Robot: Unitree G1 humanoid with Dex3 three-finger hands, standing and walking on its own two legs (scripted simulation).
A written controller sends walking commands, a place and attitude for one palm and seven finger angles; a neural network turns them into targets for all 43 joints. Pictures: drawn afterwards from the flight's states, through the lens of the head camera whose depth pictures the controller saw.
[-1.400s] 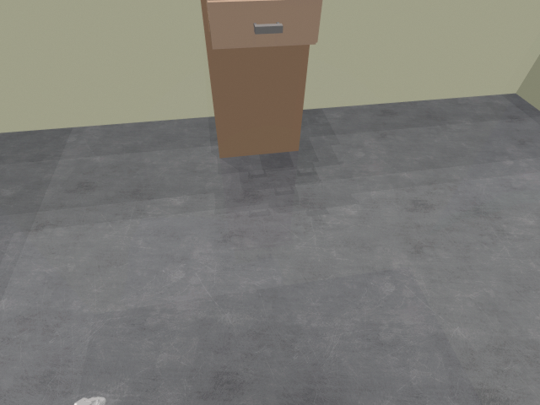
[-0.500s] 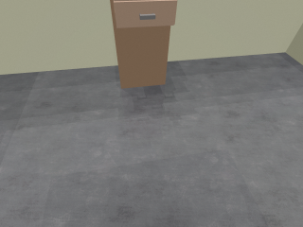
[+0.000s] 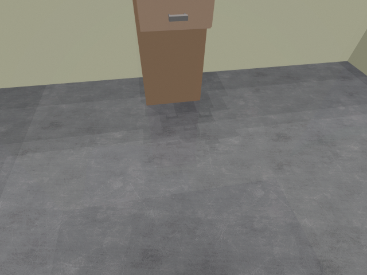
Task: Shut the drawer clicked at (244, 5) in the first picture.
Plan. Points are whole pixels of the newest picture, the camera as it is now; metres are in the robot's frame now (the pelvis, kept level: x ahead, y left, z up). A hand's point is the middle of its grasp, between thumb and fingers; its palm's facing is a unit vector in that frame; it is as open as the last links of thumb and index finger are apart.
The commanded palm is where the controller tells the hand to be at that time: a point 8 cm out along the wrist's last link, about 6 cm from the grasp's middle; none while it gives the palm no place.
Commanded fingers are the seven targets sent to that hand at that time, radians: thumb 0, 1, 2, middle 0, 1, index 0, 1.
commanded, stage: look at it before walking up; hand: left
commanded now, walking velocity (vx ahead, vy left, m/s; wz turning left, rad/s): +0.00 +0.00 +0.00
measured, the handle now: (177, 16) +1.39 +0.12 +0.02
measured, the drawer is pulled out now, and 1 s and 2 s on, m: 0.19 0.19 0.19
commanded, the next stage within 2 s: walk to a spot facing it in 0.04 s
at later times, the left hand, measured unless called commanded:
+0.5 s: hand out of the picture +0.05 +0.18 -0.19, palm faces -0.02 -0.98 -0.21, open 7.4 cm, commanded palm none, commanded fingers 0.00 0.90 0.90 -0.20 -0.30 -0.20 -0.30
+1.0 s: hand (123, 194) +0.38 +0.22 -0.17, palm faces -0.27 -0.94 -0.20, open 7.4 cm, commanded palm none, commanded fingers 0.00 0.90 0.90 -0.20 -0.30 -0.20 -0.30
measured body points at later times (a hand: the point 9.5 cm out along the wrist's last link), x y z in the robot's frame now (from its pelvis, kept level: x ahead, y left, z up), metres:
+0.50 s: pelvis +0.06 -0.01 -0.02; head +0.07 -0.01 +0.42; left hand +0.06 +0.23 -0.18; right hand +0.05 -0.27 -0.18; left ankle +0.00 +0.11 -0.72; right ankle +0.00 -0.12 -0.74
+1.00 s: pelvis +0.25 +0.04 +0.00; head +0.27 +0.06 +0.45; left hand +0.39 +0.27 -0.16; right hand +0.18 -0.20 -0.14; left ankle +0.22 +0.12 -0.74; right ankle +0.24 -0.11 -0.65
